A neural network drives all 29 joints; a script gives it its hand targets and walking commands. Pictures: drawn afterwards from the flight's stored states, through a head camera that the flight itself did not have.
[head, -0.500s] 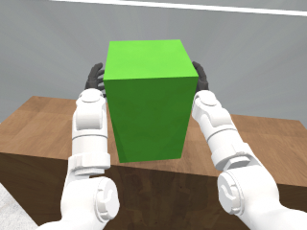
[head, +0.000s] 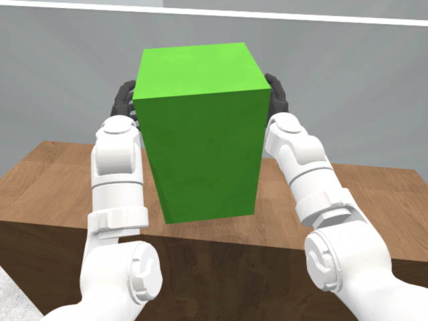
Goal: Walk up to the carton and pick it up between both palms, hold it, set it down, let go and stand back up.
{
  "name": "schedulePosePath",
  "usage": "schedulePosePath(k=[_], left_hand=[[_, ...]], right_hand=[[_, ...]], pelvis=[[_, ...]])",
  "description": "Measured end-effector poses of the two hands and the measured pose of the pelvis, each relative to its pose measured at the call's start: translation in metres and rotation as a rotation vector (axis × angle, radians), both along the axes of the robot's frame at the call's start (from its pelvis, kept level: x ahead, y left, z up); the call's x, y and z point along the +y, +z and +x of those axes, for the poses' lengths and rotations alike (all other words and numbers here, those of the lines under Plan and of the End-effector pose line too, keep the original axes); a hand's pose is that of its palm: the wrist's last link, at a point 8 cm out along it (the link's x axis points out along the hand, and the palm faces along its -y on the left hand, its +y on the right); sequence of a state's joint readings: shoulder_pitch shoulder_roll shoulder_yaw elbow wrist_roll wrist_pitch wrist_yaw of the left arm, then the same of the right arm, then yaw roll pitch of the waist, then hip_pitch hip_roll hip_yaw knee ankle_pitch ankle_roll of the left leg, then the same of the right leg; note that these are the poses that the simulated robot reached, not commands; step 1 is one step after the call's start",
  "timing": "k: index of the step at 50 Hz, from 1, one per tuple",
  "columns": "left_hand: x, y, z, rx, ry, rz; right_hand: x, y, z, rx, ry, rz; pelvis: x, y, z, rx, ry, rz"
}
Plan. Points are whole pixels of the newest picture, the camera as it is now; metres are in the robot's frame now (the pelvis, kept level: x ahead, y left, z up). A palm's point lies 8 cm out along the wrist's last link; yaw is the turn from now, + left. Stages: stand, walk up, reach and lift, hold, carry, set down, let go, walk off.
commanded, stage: reach and lift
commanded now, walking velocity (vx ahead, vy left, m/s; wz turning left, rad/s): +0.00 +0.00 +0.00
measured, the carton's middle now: (202, 138) +0.39 -0.01 +0.22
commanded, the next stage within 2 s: hold in 0.58 s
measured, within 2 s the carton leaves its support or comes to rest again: neither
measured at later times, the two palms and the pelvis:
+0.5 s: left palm (119, 109) +0.38 +0.13 +0.28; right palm (279, 99) +0.37 -0.14 +0.29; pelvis +0.00 -0.01 +0.00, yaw +0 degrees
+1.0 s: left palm (115, 95) +0.37 +0.13 +0.31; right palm (283, 80) +0.37 -0.14 +0.33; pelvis +0.00 -0.01 +0.00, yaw -1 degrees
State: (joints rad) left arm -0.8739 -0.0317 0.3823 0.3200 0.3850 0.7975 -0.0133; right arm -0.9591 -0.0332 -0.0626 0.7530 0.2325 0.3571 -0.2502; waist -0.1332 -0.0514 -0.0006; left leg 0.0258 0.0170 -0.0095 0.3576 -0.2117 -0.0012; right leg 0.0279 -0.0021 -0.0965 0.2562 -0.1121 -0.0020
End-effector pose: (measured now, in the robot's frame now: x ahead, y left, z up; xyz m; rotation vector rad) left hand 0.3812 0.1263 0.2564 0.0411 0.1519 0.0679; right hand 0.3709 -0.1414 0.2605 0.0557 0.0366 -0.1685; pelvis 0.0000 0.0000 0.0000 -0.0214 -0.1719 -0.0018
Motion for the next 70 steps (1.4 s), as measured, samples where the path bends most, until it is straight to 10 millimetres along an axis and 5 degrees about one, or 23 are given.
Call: schedulePosePath(k=[50,70], left_hand=[[0.001,0.053,-0.007,0.0,0.002,-0.022],[0.0,0.06,-0.01,0.006,0.002,-0.036]], right_hand=[[0.001,0.069,-0.003,0.019,0.017,-0.027],[0.0,0.077,-0.007,0.035,0.017,-0.041]], pelvis=[[-0.006,0.0,0.005,0.056,-0.01,0.001],[-0.009,0.0,0.005,0.068,-0.009,0.001]])
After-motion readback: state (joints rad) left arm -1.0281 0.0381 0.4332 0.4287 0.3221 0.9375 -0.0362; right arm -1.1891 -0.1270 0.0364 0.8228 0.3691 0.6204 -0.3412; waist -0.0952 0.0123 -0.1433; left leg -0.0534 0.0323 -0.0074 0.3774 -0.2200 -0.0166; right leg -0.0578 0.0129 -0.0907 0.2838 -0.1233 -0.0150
